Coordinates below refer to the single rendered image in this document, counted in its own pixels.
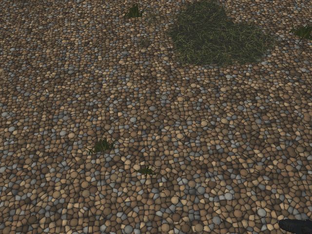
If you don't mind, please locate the robot right hand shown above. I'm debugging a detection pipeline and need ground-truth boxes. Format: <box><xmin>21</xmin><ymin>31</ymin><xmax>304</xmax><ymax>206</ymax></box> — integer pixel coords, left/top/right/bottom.
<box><xmin>279</xmin><ymin>218</ymin><xmax>312</xmax><ymax>234</ymax></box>

